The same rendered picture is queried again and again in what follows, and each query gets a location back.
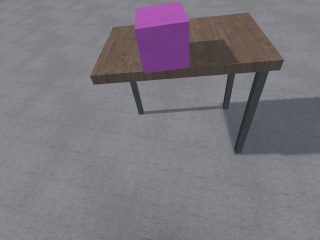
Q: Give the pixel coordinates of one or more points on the table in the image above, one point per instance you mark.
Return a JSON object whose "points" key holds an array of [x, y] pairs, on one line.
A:
{"points": [[218, 45]]}

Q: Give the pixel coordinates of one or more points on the carton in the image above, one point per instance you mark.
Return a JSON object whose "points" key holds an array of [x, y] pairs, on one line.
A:
{"points": [[162, 34]]}

